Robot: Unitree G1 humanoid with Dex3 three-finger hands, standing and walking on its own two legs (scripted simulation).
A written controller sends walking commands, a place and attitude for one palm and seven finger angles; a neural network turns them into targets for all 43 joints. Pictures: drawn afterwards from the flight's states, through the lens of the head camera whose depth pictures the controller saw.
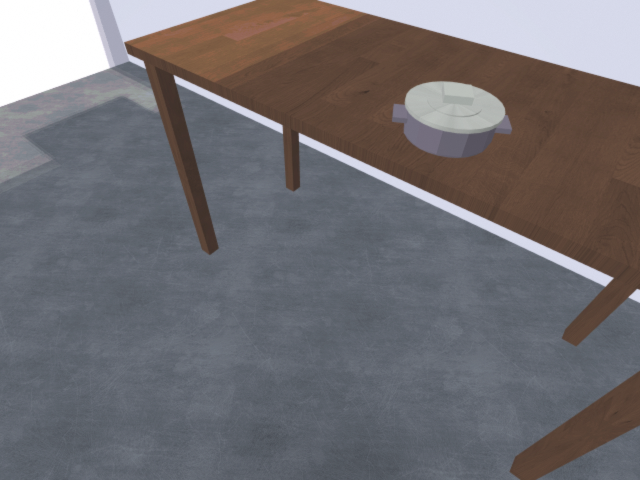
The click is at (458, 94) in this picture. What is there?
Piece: lid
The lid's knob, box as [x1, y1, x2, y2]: [442, 82, 473, 105]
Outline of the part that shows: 443,82 443,102 471,105 473,100 471,85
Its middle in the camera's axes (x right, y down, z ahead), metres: +0.25 -0.26 +0.70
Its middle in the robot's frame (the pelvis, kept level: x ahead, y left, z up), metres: +0.72 -0.20 +0.15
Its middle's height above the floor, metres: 0.93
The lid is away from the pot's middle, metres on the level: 0.00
